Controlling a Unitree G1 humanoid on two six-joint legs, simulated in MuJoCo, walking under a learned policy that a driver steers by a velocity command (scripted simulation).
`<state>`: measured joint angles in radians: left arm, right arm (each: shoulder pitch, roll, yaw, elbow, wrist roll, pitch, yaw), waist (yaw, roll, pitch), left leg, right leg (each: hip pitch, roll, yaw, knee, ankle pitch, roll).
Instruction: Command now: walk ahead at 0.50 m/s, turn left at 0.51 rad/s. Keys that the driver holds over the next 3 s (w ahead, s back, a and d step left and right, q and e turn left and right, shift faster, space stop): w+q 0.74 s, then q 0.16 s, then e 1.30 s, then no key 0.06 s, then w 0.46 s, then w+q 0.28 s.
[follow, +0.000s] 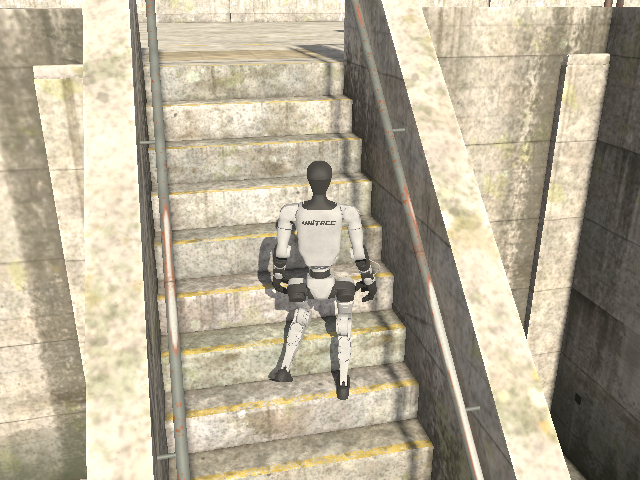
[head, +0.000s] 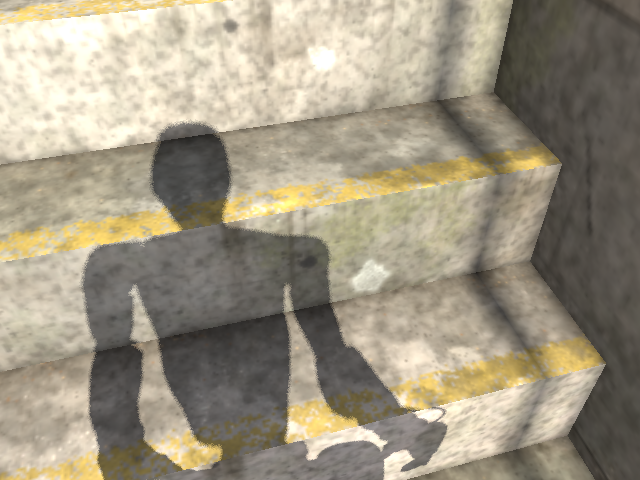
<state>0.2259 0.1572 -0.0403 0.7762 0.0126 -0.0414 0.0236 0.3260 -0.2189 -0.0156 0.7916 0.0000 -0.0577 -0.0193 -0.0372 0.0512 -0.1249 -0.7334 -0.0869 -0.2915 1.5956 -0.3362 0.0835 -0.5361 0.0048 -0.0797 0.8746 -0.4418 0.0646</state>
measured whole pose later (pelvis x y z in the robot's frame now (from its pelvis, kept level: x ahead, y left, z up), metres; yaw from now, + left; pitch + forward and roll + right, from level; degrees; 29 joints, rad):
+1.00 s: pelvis +0.32 +0.21 +0.29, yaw +33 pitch +6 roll -6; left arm -0.08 -0.04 -0.16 0.60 0.04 -0.08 0.02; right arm 0.39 -0.13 0.02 0.98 -0.02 0.04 -0.03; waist -0.03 0.01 -0.06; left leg -0.17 -0.01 -0.09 0.35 -0.11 0.09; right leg -1.20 0.04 -0.16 1.69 -0.26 -0.09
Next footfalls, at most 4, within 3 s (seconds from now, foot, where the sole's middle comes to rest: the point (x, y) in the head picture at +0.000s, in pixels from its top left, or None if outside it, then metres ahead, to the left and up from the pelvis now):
0.52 left None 0.26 0.25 -0.51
1.00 right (182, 418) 0.49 0.21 -0.30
1.48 left None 0.46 0.49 -0.30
1.90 right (158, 415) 0.49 0.25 -0.30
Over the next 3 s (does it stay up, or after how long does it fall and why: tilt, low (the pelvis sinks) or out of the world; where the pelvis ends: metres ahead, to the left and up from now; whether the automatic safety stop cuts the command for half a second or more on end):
stays up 0.64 0.23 0.60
